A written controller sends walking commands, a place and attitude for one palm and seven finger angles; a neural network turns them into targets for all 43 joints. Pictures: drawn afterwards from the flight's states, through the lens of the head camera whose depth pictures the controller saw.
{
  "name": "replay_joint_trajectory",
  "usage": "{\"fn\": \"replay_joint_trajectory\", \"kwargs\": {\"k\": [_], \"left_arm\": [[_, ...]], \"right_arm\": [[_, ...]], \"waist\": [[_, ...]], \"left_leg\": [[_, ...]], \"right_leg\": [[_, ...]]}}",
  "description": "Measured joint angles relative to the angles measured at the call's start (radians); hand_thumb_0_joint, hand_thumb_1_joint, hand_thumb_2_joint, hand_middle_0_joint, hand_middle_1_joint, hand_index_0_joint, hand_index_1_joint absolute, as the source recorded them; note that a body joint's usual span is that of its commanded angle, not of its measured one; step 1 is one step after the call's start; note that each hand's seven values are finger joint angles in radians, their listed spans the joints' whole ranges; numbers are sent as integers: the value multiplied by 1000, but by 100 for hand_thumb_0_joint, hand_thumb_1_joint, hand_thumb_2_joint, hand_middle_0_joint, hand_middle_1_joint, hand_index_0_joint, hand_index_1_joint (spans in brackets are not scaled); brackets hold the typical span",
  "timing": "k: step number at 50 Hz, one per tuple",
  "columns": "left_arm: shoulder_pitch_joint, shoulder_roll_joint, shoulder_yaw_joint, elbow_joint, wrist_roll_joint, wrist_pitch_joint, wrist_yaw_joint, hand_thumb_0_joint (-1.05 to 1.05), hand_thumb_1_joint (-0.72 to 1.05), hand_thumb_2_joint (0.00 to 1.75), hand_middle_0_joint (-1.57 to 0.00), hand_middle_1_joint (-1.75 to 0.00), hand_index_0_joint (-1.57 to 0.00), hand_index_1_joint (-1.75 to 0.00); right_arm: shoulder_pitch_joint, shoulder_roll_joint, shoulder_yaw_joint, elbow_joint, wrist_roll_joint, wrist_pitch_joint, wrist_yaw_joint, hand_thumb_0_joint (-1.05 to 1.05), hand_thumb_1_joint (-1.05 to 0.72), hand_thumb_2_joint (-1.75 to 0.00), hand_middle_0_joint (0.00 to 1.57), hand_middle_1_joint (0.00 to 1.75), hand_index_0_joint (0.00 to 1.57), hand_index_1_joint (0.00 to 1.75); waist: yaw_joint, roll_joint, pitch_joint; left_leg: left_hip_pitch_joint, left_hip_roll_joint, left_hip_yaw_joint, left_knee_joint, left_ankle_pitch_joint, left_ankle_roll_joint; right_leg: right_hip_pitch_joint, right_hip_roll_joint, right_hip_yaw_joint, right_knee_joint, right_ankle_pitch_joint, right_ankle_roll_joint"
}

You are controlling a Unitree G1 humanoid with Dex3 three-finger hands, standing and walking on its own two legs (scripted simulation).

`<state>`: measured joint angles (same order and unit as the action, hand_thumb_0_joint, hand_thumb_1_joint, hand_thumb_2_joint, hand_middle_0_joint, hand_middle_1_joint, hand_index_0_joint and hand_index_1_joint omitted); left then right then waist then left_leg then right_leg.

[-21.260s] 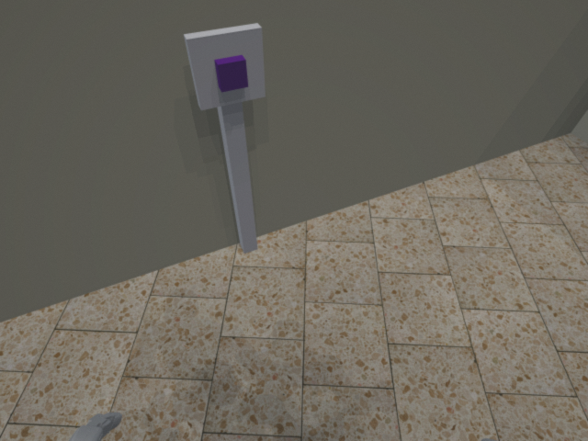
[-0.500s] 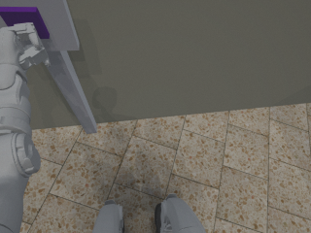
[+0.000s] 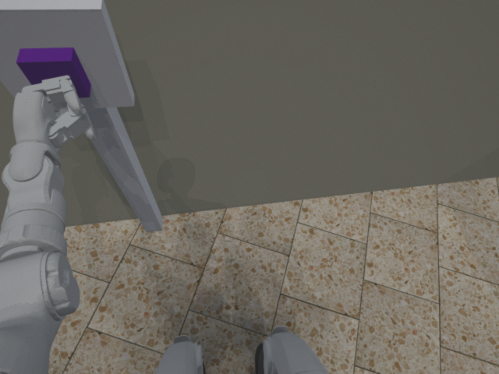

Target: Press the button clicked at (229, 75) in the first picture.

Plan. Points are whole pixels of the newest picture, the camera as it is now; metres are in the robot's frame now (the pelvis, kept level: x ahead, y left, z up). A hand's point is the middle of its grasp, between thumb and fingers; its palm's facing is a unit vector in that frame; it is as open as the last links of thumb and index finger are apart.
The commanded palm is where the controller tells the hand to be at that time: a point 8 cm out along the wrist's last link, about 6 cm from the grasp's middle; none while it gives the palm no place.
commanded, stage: pull the fist back off the button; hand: left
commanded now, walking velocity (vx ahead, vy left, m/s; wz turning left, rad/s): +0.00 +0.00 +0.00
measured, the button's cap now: (57, 72) +0.56 +0.26 +0.10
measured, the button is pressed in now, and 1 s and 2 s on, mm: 0 0 0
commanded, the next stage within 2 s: draw the hand back to the body in 0.60 s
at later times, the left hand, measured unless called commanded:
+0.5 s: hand (77, 161) +0.42 +0.22 +0.07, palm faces +0.09 -1.00 -0.02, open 3.1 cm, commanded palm +0.39 +0.26 +0.08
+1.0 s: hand (61, 181) +0.37 +0.21 +0.12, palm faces +0.11 -0.99 -0.03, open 3.1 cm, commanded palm +0.32 +0.26 +0.12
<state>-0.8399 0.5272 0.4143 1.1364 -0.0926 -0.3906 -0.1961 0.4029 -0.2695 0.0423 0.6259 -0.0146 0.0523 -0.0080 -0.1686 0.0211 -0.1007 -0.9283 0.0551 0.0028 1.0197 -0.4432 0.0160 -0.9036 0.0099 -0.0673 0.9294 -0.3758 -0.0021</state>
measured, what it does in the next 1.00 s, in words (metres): stands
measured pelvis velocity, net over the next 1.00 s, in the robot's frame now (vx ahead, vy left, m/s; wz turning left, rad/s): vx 0.02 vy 0.00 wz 0.01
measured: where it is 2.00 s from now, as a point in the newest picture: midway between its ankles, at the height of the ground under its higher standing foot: outside the picture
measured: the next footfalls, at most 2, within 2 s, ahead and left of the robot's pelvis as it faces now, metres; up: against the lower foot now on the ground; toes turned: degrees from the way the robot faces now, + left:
none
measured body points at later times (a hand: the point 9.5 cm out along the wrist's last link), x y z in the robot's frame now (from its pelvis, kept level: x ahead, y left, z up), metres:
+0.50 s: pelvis +0.03 +0.00 +0.02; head +0.11 +0.02 +0.46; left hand +0.41 +0.27 +0.08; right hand +0.13 -0.25 -0.09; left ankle +0.02 +0.11 -0.67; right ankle +0.03 -0.13 -0.67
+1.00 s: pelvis +0.02 +0.00 +0.03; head +0.05 -0.01 +0.48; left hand +0.35 +0.26 +0.12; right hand +0.13 -0.25 -0.08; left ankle +0.02 +0.11 -0.67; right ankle +0.03 -0.13 -0.67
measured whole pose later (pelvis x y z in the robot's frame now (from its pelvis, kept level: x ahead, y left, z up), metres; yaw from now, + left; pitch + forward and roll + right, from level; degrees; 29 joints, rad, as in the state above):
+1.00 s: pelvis +0.02 +0.00 +0.03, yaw +1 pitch +9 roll -1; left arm -0.19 0.30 0.29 0.46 -0.24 -0.27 -0.19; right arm 0.32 -0.25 0.03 0.57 0.05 0.00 -0.05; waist -0.06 0.04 -0.10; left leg -0.58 0.03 0.03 0.83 -0.41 0.01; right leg -0.58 -0.01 -0.04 0.79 -0.37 0.00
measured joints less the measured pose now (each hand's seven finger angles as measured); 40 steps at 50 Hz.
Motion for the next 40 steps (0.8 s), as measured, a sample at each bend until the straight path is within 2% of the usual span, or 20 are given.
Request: {"fn": "replay_joint_trajectory", "kwargs": {"k": [13, 21, 26, 30, 36, 40], "left_arm": [[250, -119, -14, -215, -48, -7, 3, 1, 90, 91, -130, -150, -130, -150], [412, -181, -74, -399, -97, 2, -7, 1, 90, 90, -130, -150, -130, -150], [483, -211, -113, -471, -112, 19, -11, 1, 90, 90, -130, -150, -130, -150], [500, -222, -120, -484, -109, 25, -2, 1, 90, 90, -130, -150, -130, -150], [440, -206, -119, -442, -95, 13, 6, 1, 90, 90, -130, -150, -130, -150], [449, -200, -122, -477, -105, 24, -6, 1, 90, 90, -130, -150, -130, -150]], "right_arm": [[-49, 14, -23, -53, 24, 24, -1, 1, -90, -89, 21, 30, 21, 30], [-84, 19, -36, -51, 38, 10, -8, 1, -90, -89, 20, 30, 20, 30], [-109, 19, -36, -50, 43, -3, -11, 1, -90, -89, 20, 30, 20, 30], [-130, 21, -31, -50, 43, -15, -18, 1, -90, -89, 20, 30, 20, 30], [-150, 21, -22, -37, 40, -34, -29, 1, -90, -89, 20, 30, 21, 30], [-139, 19, -22, -35, 45, -36, -30, 1, -90, -89, 20, 30, 21, 30]], "waist": [[52, -3, -11], [94, -2, -12], [108, 0, -13], [113, -5, -9], [112, -8, 8], [109, 2, 10]], "left_leg": [[130, -2, 36, -66, -20, 4], [189, -10, 25, -96, -21, 2], [217, -17, 19, -106, -18, 2], [224, -21, 15, -104, -14, 1], [205, -25, 5, -79, -8, -2], [212, -23, 9, -84, -2, -3]], "right_leg": [[106, 0, 35, -42, -22, 8], [173, -7, 24, -73, -28, 9], [203, -13, 18, -81, -29, 10], [210, -18, 14, -73, -30, 9], [194, -22, 4, -47, -30, 4], [198, -20, 9, -50, -22, 2]]}}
